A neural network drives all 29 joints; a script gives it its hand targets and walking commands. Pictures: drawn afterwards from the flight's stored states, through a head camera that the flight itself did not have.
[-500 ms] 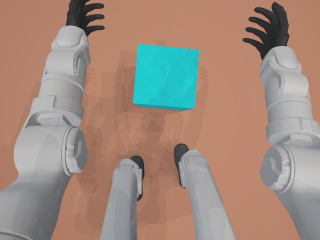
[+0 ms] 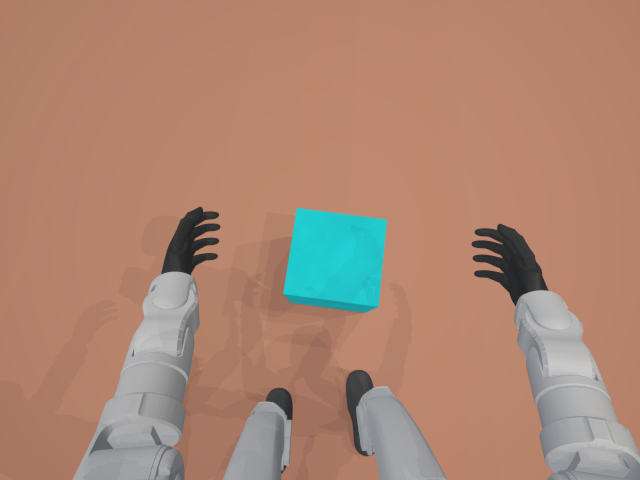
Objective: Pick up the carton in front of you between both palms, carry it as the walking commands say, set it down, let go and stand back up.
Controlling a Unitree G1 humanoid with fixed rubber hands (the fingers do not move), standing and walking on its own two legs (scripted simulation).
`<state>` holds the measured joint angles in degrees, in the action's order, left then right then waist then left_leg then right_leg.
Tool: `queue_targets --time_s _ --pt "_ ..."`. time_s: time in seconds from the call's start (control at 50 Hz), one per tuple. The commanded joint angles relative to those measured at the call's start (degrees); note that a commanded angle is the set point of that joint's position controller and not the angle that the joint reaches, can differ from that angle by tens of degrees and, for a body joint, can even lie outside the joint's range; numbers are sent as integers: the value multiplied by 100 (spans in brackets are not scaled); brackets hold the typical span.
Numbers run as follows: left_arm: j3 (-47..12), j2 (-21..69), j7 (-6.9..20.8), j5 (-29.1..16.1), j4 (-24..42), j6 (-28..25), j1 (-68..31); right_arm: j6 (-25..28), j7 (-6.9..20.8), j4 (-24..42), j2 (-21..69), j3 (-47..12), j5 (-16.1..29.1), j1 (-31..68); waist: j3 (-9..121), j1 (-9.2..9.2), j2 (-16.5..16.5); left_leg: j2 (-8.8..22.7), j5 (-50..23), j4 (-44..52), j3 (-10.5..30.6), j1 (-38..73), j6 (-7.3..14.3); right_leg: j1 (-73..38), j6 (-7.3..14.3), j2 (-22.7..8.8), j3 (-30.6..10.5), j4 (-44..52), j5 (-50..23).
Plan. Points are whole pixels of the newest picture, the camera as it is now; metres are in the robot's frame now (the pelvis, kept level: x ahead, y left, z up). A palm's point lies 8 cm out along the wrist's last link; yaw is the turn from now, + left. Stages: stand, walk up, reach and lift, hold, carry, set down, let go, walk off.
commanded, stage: let go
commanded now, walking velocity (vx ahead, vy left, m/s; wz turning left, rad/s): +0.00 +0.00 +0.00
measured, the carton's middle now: (334, 265) +0.45 -0.04 -0.60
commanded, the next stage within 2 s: stand in 0.94 s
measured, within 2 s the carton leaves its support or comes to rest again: neither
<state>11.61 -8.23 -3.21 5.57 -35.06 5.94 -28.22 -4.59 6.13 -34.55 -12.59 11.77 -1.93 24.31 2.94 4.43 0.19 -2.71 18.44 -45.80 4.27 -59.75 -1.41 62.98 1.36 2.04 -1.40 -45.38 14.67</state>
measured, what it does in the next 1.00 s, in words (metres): stands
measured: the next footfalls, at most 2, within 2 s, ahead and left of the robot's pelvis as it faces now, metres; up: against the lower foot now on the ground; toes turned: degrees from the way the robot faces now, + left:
none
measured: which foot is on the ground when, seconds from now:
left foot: down 0.00-1.00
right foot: down 0.00-1.00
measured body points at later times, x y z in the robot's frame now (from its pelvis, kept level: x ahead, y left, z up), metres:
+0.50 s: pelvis +0.04 +0.03 +0.05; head +0.09 +0.03 +0.50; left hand +0.24 +0.25 -0.03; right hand +0.20 -0.21 -0.02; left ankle +0.01 +0.13 -0.69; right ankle +0.04 -0.10 -0.69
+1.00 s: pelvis +0.04 +0.02 +0.05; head +0.04 +0.01 +0.50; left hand +0.21 +0.26 -0.03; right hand +0.21 -0.24 -0.02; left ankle +0.01 +0.13 -0.69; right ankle +0.04 -0.10 -0.69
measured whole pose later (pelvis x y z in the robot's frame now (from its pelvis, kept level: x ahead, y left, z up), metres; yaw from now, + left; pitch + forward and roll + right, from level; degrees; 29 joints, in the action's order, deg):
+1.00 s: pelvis +0.04 +0.02 +0.05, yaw -2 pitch -3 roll +0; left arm 2.0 -12.6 0.5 0.6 -31.4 4.0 12.2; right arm -8.1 1.0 -26.5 -14.4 2.5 -0.4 -11.4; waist -2.6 0.1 -1.0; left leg -1.4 19.5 -29.1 2.8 -6.3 0.7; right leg 9.7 0.4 2.2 -2.6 -29.0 15.9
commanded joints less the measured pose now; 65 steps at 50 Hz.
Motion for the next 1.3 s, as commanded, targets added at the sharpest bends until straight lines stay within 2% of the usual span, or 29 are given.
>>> queue_targets --time_s 0.0,0.16,0.3,0.4,0.54,0.66,0.78,0.8,0.82,0.92,0.94,0.96,1.02,1.16,1.28 --pt "-30 -445 95 -48 559 -276 105 253 -27 618 -414 -103 135 -328 3799 -28 53 -169 -1189 588 -416 992 -29 -4552 -251 -165 -230 214 -3025" --pt "-272 -579 272 -223 711 -601 1799 520 -174 1040 -382 -481 291 -2104 2671 -96 190 -85 -1303 1267 -347 2276 54 -5287 -308 -151 -243 904 -3010" --pt "-541 -677 381 -384 1029 -723 2991 574 -226 1399 -395 -758 384 -3185 1404 -233 -56 25 -1576 1972 -254 3889 59 -5459 -302 -20 -52 1687 -2277" --pt "-696 -701 481 -440 1284 -586 3581 426 -190 1507 -487 -806 340 -3460 523 -406 -362 126 -1602 2393 -198 4635 -14 -5605 -241 63 66 2098 -1566" --pt "-840 -757 642 -536 1543 -206 3797 33 -175 1513 -588 -717 200 -3542 -398 -414 -239 259 -1192 2727 -163 4713 42 -5993 -211 133 163 2200 -1019" --pt "-854 -791 698 -565 1636 17 3759 -207 -184 1505 -582 -668 87 -3523 -626 -356 -72 259 -1202 2709 -185 4805 56 -6242 -219 144 192 2158 -1033" --pt "-792 -835 689 -481 1624 106 3839 -277 -183 1563 -546 -688 88 -3496 -568 -436 -141 195 -1560 2578 -218 4953 21 -6354 -206 120 138 2155 -1291" --pt "-768 -883 573 -570 1249 -59 4128 -579 -336 1902 -777 -654 23 -3240 -236 -475 -12 205 -2094 2361 -214 5311 2 -6190 -240 241 177 1976 -1155" --pt "-788 -909 516 -528 1359 -87 4082 -642 -400 1835 -701 -728 42 -3427 -279 -499 -159 185 -2229 2277 -221 5283 -24 -6121 -226 219 157 1982 -1157" --pt "-878 -892 472 -607 1450 -96 3866 -767 -511 1856 -593 -861 131 -3423 -351 -433 -197 137 -1953 2239 -238 5143 46 -5931 -209 187 73 1970 -1274" --pt "-548 -1465 301 -426 471 -266 3941 -269 -574 1014 -1117 -586 209 -3187 -271 -512 -605 303 -1281 1955 -224 4850 27 -5334 -218 -298 -96 1868 -1180" --pt "-514 -1600 228 -431 453 -369 4015 -18 -585 972 -1080 -576 183 -3332 -209 -437 -477 328 -1047 1978 -121 4943 35 -5307 -175 -362 -192 1888 -1106" --pt "-522 -1380 211 -417 223 -565 3880 344 -577 619 -930 -600 104 -3349 -340 -439 -134 389 -626 2058 31 4875 87 -5010 -111 -375 -293 2055 -514" --pt "-539 -1424 171 -404 -149 -732 3806 558 -665 127 -1062 -582 63 -3434 -153 -434 52 480 -1269 1976 146 5036 102 -5179 -92 -443 -374 2007 -1268" --pt "-557 -1524 125 -407 -387 -753 3869 589 -731 -167 -1144 -610 62 -3570 -133 -456 62 519 -1366 2002 201 5035 102 -5327 -69 -505 -423 2011 -1429"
